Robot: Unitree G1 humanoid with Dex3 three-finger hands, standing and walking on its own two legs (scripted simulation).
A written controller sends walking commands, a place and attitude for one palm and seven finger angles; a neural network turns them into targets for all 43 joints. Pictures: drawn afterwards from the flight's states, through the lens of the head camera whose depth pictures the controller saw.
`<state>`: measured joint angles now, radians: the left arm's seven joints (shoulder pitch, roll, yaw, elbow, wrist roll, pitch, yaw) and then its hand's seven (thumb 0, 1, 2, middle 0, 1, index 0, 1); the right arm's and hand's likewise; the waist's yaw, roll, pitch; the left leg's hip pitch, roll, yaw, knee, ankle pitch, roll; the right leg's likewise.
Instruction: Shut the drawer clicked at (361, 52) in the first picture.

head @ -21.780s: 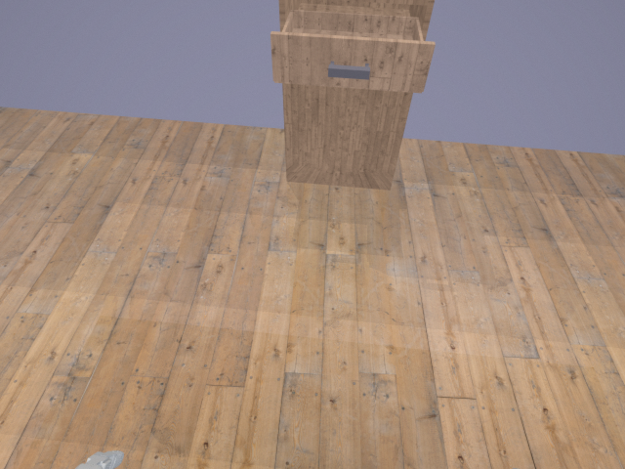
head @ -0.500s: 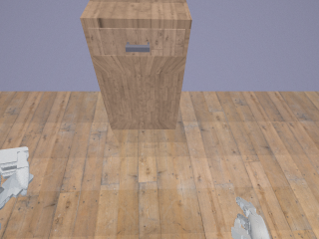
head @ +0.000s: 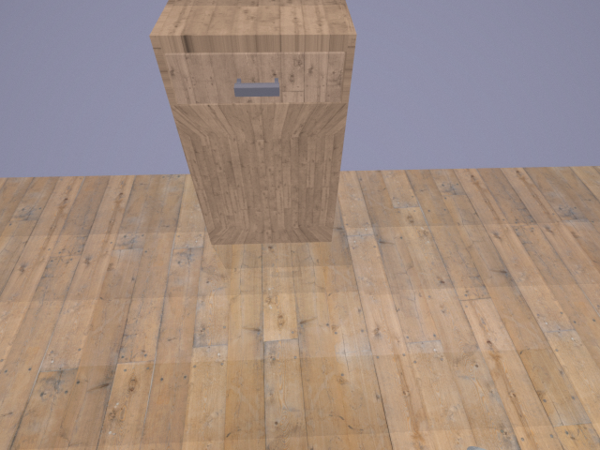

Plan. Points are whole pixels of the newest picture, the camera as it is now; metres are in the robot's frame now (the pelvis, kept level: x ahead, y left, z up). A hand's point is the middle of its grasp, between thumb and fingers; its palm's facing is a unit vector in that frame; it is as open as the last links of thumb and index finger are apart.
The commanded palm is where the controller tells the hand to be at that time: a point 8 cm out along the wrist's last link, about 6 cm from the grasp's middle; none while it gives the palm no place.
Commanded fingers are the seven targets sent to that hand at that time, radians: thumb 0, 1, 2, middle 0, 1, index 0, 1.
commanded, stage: let the arm hang, fingers relaxed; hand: left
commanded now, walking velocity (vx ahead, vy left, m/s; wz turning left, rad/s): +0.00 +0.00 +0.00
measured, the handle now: (257, 85) +0.97 +0.15 -0.03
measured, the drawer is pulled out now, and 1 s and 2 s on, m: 0.00 0.00 0.00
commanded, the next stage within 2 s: look to check the result in 0.82 s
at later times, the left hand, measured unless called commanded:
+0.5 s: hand out of the picture +0.04 +0.23 -0.15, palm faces +0.01 -0.95 -0.31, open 6.9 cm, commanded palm none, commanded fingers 0.00 0.90 0.90 -0.20 -0.30 -0.20 -0.30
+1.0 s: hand out of the picture +0.09 +0.23 -0.15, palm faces +0.00 -0.95 -0.32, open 7.3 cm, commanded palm none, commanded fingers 0.00 0.90 0.90 -0.20 -0.30 -0.20 -0.30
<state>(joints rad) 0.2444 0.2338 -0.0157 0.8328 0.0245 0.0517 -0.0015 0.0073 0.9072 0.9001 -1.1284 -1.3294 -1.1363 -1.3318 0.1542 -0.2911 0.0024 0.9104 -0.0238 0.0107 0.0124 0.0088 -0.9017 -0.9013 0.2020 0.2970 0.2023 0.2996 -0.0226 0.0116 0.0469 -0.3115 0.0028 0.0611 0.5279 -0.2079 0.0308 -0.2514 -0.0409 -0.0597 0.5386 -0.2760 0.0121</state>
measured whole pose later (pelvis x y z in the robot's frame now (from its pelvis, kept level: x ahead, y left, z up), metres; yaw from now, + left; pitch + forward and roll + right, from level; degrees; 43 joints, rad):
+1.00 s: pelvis +0.02 -0.01 +0.01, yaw +0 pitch -1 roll +0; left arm 0.11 0.30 0.02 1.13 0.01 -0.01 0.00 0.00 0.90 0.90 -0.20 -0.30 -0.21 -0.30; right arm 0.12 -0.32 -0.01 1.13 -0.02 0.00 -0.01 0.01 -0.90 -0.90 0.20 0.30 0.20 0.30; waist -0.01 0.02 0.06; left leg -0.17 0.01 0.05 0.34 -0.15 0.01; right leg -0.10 -0.02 -0.08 0.33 -0.21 0.00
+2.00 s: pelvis +0.05 -0.02 +0.02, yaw +0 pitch -1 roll +0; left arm 0.11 0.32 0.02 1.13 0.01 -0.01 0.00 0.00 0.90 0.90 -0.20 -0.30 -0.21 -0.30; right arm 0.12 -0.33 -0.01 1.13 -0.01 0.00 -0.01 0.01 -0.90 -0.90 0.20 0.30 0.20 0.30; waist -0.01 0.01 0.05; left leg -0.12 0.02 0.05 0.31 -0.17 0.00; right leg -0.06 -0.01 -0.07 0.29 -0.22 -0.01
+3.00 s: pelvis +0.05 -0.02 +0.02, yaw +0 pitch -1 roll +0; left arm 0.12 0.32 0.01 1.14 0.01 -0.01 0.00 0.00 0.90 0.90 -0.20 -0.30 -0.21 -0.30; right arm 0.12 -0.33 -0.01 1.13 -0.01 0.00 -0.01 0.01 -0.90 -0.90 0.20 0.30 0.20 0.30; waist -0.01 0.01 0.04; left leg -0.11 0.02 0.05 0.29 -0.16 -0.01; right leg -0.05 -0.01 -0.07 0.28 -0.21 -0.01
